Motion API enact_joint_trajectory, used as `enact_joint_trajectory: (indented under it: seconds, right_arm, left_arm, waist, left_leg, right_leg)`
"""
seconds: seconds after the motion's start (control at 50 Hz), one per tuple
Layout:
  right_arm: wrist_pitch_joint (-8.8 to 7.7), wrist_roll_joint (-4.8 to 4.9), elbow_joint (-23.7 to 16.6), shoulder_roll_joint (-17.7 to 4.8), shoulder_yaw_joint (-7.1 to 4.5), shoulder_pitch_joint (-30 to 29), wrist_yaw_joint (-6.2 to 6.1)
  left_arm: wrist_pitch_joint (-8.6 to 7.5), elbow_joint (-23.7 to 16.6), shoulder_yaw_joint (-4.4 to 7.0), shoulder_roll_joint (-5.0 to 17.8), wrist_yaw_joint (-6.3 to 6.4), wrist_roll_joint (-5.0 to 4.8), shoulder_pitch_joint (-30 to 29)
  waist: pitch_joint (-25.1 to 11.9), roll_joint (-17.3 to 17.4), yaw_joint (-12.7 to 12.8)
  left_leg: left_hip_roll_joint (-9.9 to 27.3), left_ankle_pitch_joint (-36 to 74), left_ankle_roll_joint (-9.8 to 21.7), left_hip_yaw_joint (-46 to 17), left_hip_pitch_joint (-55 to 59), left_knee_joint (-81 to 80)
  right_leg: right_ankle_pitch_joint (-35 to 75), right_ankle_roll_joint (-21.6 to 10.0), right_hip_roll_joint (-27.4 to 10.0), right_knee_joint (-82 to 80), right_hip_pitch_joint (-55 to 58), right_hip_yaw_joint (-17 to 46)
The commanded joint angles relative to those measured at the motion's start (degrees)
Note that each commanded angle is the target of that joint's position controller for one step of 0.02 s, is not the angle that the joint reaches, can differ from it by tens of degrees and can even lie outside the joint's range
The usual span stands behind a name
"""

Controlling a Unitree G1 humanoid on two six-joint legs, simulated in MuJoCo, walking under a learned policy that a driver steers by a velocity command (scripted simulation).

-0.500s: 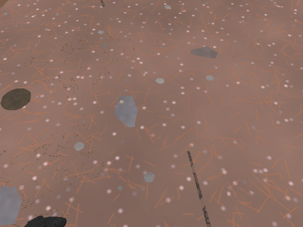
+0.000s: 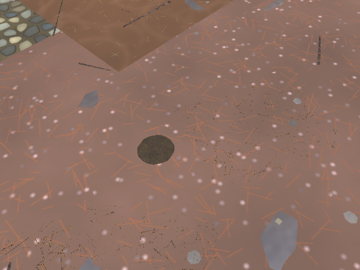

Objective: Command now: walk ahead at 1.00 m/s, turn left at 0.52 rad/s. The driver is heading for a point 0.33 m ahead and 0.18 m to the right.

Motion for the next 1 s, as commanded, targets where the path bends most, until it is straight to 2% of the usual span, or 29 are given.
enact_joint_trajectory:
  seconds: [0.02,0.06,0.12,0.18,0.22,0.24,0.26,0.28,0.3,0.32,0.34,0.36,0.38,0.4,0.42,0.44,0.48,0.52,0.58,0.64,0.68,0.7,0.72,0.74,0.76,0.78,0.82,0.92,1.0]
  right_arm:
    - [-3.3,0.54,-2.1,-5.7,-1.64,3.8,-1.49]
    - [-4.9,1.17,-0.6,-5.2,-1.27,5.1,-1.01]
    - [-6.15,1.72,0.7,-5.6,-1.53,7.1,0.09]
    - [-7.11,2.89,2.7,-6.4,-1.64,11.0,0.55]
    - [-6.85,2.55,4.8,-7.6,-1.67,13.7,0.13]
    - [-6.68,2.1,5.5,-8.5,-1.73,14.7,-0.23]
    - [-6.39,1.55,5.9,-9.4,-1.86,14.8,-0.77]
    - [-5.86,1.0,6.0,-10.4,-2.13,12.7,-1.25]
    - [-4.17,1.62,4.7,-8.2,-1.34,7.9,-0.83]
    - [-3.84,-0.86,2.8,-2.6,0.16,8.5,-0.68]
    - [-4.46,3.3,5.2,1.5,1.41,21.7,0.11]
    - [-4.08,4.5,6.2,-5.5,0.2,18.3,0.14]
    - [-3.69,4.69,2.7,-7.5,-0.33,9.3,-0.18]
    - [-3.39,3.81,1.2,-6.5,-0.06,4.3,-0.55]
    - [-2.86,3.08,0.5,-5.7,-0.29,1.8,-0.83]
    - [-2.12,2.9,0.5,-4.0,-0.12,3.9,-0.81]
    - [-0.93,2.82,0.9,-0.6,0.71,7.0,-1.42]
    - [-0.94,2.33,0.3,0.8,1.48,4.9,-1.74]
    - [-1.06,1.96,-0.1,-0.8,1.32,0.3,-1.13]
    - [-0.98,1.61,-1.2,-3.1,0.41,-4.3,-0.93]
    - [-1.11,0.82,-0.9,-3.9,-0.36,-4.5,-0.98]
    - [-1.23,0.39,-1.2,-5.6,-0.85,-4.8,-1.28]
    - [-0.99,0.07,-2.2,-8.4,-1.27,-6.5,-1.82]
    - [-0.38,0.0,-2.0,-4.6,-0.28,-7.0,-1.89]
    - [-0.05,0.55,-1.7,-2.0,0.2,-8.0,-1.49]
    - [0.14,1.07,-1.6,-1.3,0.32,-10.2,-1.09]
    - [-0.05,1.24,-1.6,-2.2,0.05,-11.6,-0.61]
    - [-0.99,1.68,1.5,-2.0,-0.43,-9.3,-1.19]
    - [-0.66,1.86,3.5,-1.8,-0.84,-9.5,-1.42]
  left_arm:
    - [0.69,-4.5,1.56,8.8,-0.49,1.62,1.9]
    - [1.8,-6.0,1.06,6.9,-1.45,1.78,-1.9]
    - [1.3,-9.5,0.07,5.2,-2.31,0.62,-12.4]
    - [0.64,-10.0,-0.07,4.8,-2.93,-0.6,-16.7]
    - [0.16,-9.7,0.19,5.4,-2.49,0.04,-17.2]
    - [-0.16,-9.2,0.61,6.4,-2.08,0.56,-15.7]
    - [-0.56,-7.6,1.37,8.1,-1.6,1.01,-10.9]
    - [-1.06,-4.7,2.2,9.9,-1.06,0.95,-1.6]
    - [-2.05,-5.2,4.52,14.0,-0.19,-3.66,4.2]
    - [-2.28,-2.1,4.07,17.7,-0.02,-2.17,11.6]
    - [-3.3,-0.8,3.45,14.7,-1.46,0.69,14.3]
    - [-2.86,-2.8,4.15,12.9,-1.58,-0.12,9.7]
    - [-2.59,-3.8,3.71,10.6,-1.25,-1.32,2.9]
    - [-2.49,-3.6,3.0,9.2,-1.09,-1.94,-1.8]
    - [-2.61,-2.9,2.67,8.7,-0.91,-2.03,-3.1]
    - [-2.65,-2.2,2.6,9.0,-0.92,-1.41,-3.7]
    - [-2.85,-1.4,2.26,8.0,-1.51,-1.22,-8.2]
    - [-2.61,-0.8,2.78,9.8,-1.53,-1.12,-10.9]
    - [-1.55,1.2,3.34,11.1,-0.97,-1.72,-8.9]
    - [-0.5,2.9,3.22,11.2,-0.83,-2.09,-8.6]
    - [0.06,3.8,2.71,9.8,-0.68,-2.61,-8.5]
    - [0.02,4.8,2.15,7.9,-0.67,-2.09,-6.0]
    - [-0.36,5.6,1.67,6.3,-0.83,-0.83,0.0]
    - [0.1,6.6,0.92,4.3,-0.53,-1.01,3.1]
    - [1.13,6.4,1.0,5.5,-0.08,-1.28,0.7]
    - [2.25,6.2,1.24,6.5,0.3,-1.22,-1.2]
    - [3.88,6.8,1.77,8.5,0.83,-0.67,-3.3]
    - [3.44,8.8,1.76,8.3,1.19,-1.28,-3.8]
    - [3.86,10.4,1.84,7.7,1.43,-1.53,-4.4]
  waist:
    - [-1.6,-7.2,0.7]
    - [1.3,-5.0,0.9]
    - [4.5,-2.3,-2.0]
    - [4.0,-1.8,-4.9]
    - [2.5,-1.4,-5.7]
    - [0.2,0.3,-5.3]
    - [-3.3,2.5,-3.0]
    - [-7.5,4.1,2.0]
    - [-13.2,3.6,9.5]
    - [-22.1,-12.0,8.3]
    - [-35.5,-21.2,4.0]
    - [-34.9,-10.7,6.1]
    - [-23.4,-5.9,5.1]
    - [-14.2,0.6,2.7]
    - [-8.8,2.2,1.1]
    - [-7.5,0.3,-1.6]
    - [-6.5,-2.2,-5.0]
    - [-7.8,-4.1,-5.4]
    - [-11.3,-5.5,-3.3]
    - [-9.4,-5.3,-2.5]
    - [-8.2,-5.3,-3.2]
    - [-7.6,-2.3,-2.5]
    - [-9.5,5.4,1.7]
    - [-13.2,9.8,2.0]
    - [-12.7,8.9,1.1]
    - [-11.3,7.4,1.4]
    - [-6.9,4.4,0.7]
    - [-9.8,1.9,-0.4]
    - [-9.9,0.5,-0.6]
  left_leg:
    - [19.4,7.5,8.7,-29.7,11.3,-25.3]
    - [16.6,8.7,8.0,-24.4,5.5,-28.4]
    - [11.8,18.5,5.1,-16.3,3.0,-31.4]
    - [13.6,31.5,2.3,-14.5,7.6,-34.3]
    - [14.2,48.9,-0.2,-13.0,17.2,-28.9]
    - [14.6,58.7,-1.7,-13.0,21.3,-24.4]
    - [15.1,65.3,-3.4,-13.6,24.0,-17.8]
    - [14.7,66.6,-4.8,-13.2,23.3,-6.9]
    - [15.1,60.7,-6.9,-14.8,17.9,7.5]
    - [6.3,7.8,-9.9,-11.1,5.0,33.1]
    - [-1.4,-21.3,-11.7,-21.1,-11.4,51.7]
    - [3.1,-17.6,-12.1,-22.4,-12.4,52.8]
    - [7.0,-14.4,-12.3,-18.6,-15.2,47.6]
    - [9.6,-12.3,-12.6,-14.9,-15.5,44.0]
    - [10.8,-11.4,-12.7,-12.9,-14.1,41.3]
    - [12.3,-10.4,-12.7,-12.5,-9.9,39.0]
    - [14.4,-8.4,-13.4,-11.2,-4.1,27.4]
    - [14.3,-0.5,-14.1,-9.0,0.9,14.0]
    - [13.5,13.3,-14.3,-8.8,4.2,4.3]
    - [13.2,15.9,-12.5,-8.9,5.5,-2.3]
    - [12.3,18.3,-10.5,-8.0,9.4,-8.9]
    - [15.2,29.4,-8.9,-11.1,11.9,-12.0]
    - [22.2,43.6,-4.8,-17.8,16.7,-10.6]
    - [25.5,37.1,0.4,-21.5,16.8,-11.8]
    - [23.9,25.1,0.4,-22.4,13.4,-13.3]
    - [21.0,15.6,-1.9,-20.6,10.1,-13.8]
    - [17.5,9.9,-5.3,-17.0,5.9,-13.6]
    - [16.1,27.8,-5.5,-14.2,11.4,-8.5]
    - [15.7,31.2,-4.7,-13.4,12.8,-7.4]
  right_leg:
    - [-1.5,0.6,-4.1,-5.7,-17.5,1.9]
    - [-0.8,1.5,-5.2,-14.8,-17.3,0.6]
    - [15.9,0.2,-4.2,-32.5,-14.9,-2.5]
    - [32.2,-2.8,-0.3,-45.1,-7.1,-5.1]
    - [32.0,-4.6,3.6,-49.8,-6.4,-7.0]
    - [29.0,-5.3,6.3,-50.6,-4.3,-7.8]
    - [25.9,-5.9,8.5,-51.0,0.8,-7.2]
    - [26.2,-6.4,8.9,-51.9,9.7,-5.9]
    - [36.8,-7.2,3.2,-53.7,21.1,-0.9]
    - [66.2,-10.4,-8.7,-43.6,38.5,7.7]
    - [68.5,-22.5,-21.2,-47.3,55.6,34.5]
    - [58.9,-21.4,-19.5,-51.2,50.1,32.0]
    - [53.4,-18.9,-16.6,-53.8,39.6,23.4]
    - [52.2,-17.4,-14.2,-57.0,27.4,18.6]
    - [52.0,-17.0,-12.2,-60.6,18.1,15.6]
    - [51.7,-17.0,-11.4,-63.1,11.8,13.3]
    - [51.9,-16.5,-8.6,-66.1,2.9,7.2]
    - [55.3,-15.3,-5.5,-66.3,-0.4,0.9]
    - [47.9,-14.3,-5.0,-65.3,3.6,-0.9]
    - [34.3,-12.6,-5.8,-63.3,4.0,0.4]
    - [22.6,-9.9,-3.6,-59.0,2.7,0.7]
    - [16.3,-7.0,-1.0,-55.4,1.6,-0.3]
    - [3.3,-3.8,3.6,-51.0,-1.7,-2.7]
    - [-4.4,-1.5,4.8,-48.6,-0.9,-3.2]
    - [-3.4,-0.8,4.1,-49.8,1.5,-2.4]
    - [-0.5,-0.7,3.7,-52.2,3.5,-2.4]
    - [1.2,-0.9,3.6,-54.1,4.1,-2.6]
    - [7.9,-0.7,2.6,-54.7,5.9,-1.9]
    - [9.4,-0.5,2.7,-54.6,6.3,-2.1]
